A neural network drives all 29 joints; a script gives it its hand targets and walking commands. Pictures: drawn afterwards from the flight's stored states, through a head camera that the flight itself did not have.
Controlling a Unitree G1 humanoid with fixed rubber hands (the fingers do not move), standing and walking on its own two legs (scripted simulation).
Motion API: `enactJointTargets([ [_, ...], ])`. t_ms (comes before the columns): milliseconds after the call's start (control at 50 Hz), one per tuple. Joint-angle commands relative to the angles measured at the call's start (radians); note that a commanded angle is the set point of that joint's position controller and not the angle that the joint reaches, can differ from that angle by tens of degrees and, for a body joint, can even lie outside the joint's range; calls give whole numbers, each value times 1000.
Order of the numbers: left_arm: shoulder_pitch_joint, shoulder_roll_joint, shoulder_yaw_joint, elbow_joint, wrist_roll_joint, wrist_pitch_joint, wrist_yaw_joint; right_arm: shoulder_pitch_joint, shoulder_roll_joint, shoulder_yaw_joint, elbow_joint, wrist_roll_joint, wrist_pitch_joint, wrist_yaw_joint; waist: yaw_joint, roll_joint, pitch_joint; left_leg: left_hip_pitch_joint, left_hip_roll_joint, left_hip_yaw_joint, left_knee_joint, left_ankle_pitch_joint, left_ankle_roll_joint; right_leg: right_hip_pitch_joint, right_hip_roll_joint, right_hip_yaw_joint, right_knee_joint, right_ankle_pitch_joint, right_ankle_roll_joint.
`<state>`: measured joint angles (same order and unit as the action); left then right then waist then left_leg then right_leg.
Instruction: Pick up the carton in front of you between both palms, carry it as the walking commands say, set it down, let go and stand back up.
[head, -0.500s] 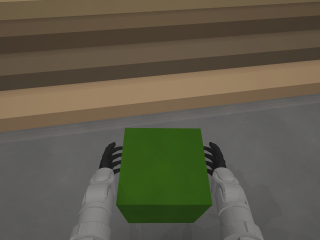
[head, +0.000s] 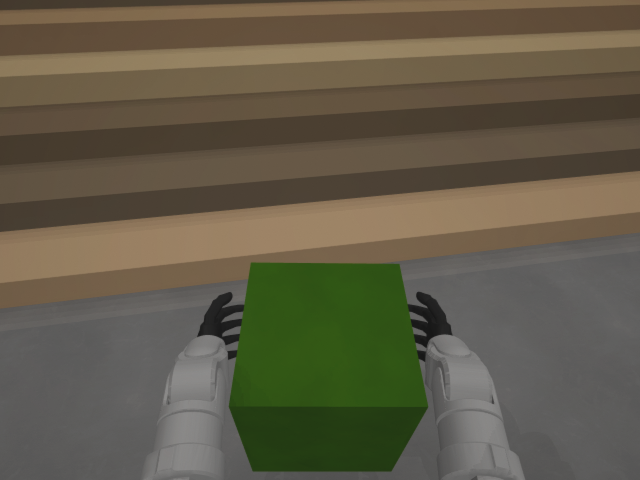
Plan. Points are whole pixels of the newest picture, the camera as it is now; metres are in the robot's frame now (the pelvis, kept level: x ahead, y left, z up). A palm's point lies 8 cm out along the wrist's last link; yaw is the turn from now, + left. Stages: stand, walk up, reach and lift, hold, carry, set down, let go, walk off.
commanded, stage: reach and lift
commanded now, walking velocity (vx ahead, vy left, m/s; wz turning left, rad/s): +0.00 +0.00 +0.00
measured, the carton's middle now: (323, 370) +0.30 +0.00 -0.05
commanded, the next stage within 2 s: hold in 0.74 s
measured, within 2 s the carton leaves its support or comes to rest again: neither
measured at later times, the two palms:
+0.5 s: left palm (211, 336) +0.30 +0.15 +0.04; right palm (438, 335) +0.30 -0.15 +0.04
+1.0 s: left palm (206, 333) +0.29 +0.15 +0.06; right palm (442, 331) +0.30 -0.15 +0.06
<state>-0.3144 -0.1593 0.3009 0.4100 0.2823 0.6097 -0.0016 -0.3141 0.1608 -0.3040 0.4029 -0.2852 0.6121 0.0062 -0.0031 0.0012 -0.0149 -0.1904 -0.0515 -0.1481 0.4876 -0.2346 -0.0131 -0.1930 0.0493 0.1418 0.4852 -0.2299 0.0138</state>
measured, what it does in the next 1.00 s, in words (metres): stands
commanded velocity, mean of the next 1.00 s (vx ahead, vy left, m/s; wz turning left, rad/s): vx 0.00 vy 0.00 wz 0.00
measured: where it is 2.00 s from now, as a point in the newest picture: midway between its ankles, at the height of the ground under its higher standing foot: outside the picture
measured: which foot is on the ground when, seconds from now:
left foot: down 0.00-1.00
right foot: down 0.00-1.00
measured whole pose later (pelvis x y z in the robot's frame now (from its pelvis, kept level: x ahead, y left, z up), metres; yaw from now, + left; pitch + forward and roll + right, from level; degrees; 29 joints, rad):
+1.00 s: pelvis +0.01 +0.00 +0.01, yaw +0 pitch -7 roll +0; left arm -0.25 -0.15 0.22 0.24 0.26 0.76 0.00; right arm -0.26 0.15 -0.22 0.24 -0.26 0.76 0.01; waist 0.00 0.00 0.00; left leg -0.05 -0.04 -0.14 0.37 -0.20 -0.01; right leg -0.05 0.04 0.14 0.36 -0.19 0.01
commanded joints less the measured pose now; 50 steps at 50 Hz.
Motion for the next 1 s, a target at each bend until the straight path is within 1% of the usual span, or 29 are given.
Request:
enactJointTargets([
  [0, -585, -984, -567, 5, -232, -26, -253, -575, 981, 568, 14, 229, -26, 249, 0, 0, -239, 41, -34, 80, -94, 24, 7, 66, 34, -80, -85, 36, -5],
  [80, -581, -981, -565, 5, -230, -21, -253, -570, 979, 566, 16, 227, -21, 249, 2, 1, -247, 55, -36, 81, -101, 38, 5, 75, 35, -79, -91, 48, -3],
  [160, -557, -972, -564, -5, -228, -12, -251, -548, 969, 566, 3, 226, -13, 247, 2, 0, -251, 74, -38, 81, -109, 80, 2, 90, 37, -79, -101, 87, 0],
  [280, -511, -953, -580, -50, -231, 1, -246, -502, 951, 582, -45, 230, 1, 240, 1, -1, -249, 103, -43, 79, -120, 154, -2, 119, 42, -77, -115, 160, 4],
  [500, -425, -941, -614, -131, -255, 29, -238, -417, 938, 615, -121, 256, 29, 235, 0, 0, -252, 144, -48, 70, -136, 252, -8, 165, 48, -70, -131, 261, 8],
  [600, -408, -937, -623, -157, -263, 41, -237, -400, 932, 624, -146, 262, 41, 234, 0, 1, -246, 154, -49, 68, -142, 270, -9, 174, 49, -68, -137, 277, 9],
  [700, -410, -934, -626, -172, -266, 52, -236, -401, 927, 626, -160, 264, 51, 233, 0, 1, -234, 155, -48, 68, -147, 259, -9, 174, 49, -68, -142, 264, 9],
  [740, -415, -939, -645, -196, -278, 57, -236, -408, 933, 648, -185, 277, 56, 233, 0, 2, -246, 165, -48, 67, -149, 270, -9, 183, 49, -68, -143, 272, 10],
  [800, -414, -940, -691, -262, -308, 80, -231, -410, 937, 700, -250, 307, 79, 229, 2, 0, -280, 196, -48, 65, -154, 320, -13, 210, 50, -65, -149, 318, 13],
  [840, -396, -918, -680, -266, -300, 103, -225, -390, 915, 687, -252, 301, 101, 224, 3, 0, -246, 192, -47, 67, -165, 297, -13, 208, 49, -65, -160, 294, 13],
  [920, -395, -883, -620, -206, -263, 127, -227, -389, 879, 620, -195, 264, 123, 224, 2, 2, -134, 146, -43, 75, -187, 152, -7, 166, 44, -72, -178, 154, 6],
  [980, -442, -898, -619, -202, -266, 123, -236, -435, 895, 619, -189, 266, 121, 232, 1, 1, -145, 144, -41, 77, -181, 126, -5, 161, 42, -74, -176, 129, 3],
])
